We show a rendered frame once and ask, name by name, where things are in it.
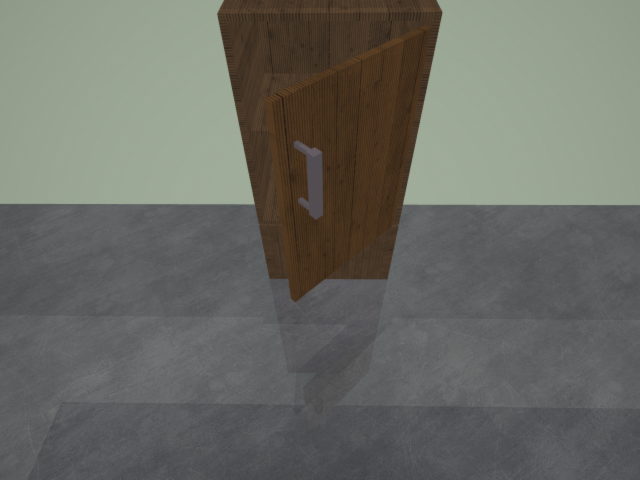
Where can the cupboard door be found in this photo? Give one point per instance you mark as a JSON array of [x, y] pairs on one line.
[[360, 115]]

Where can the handle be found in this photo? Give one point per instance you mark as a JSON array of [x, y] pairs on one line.
[[315, 180]]

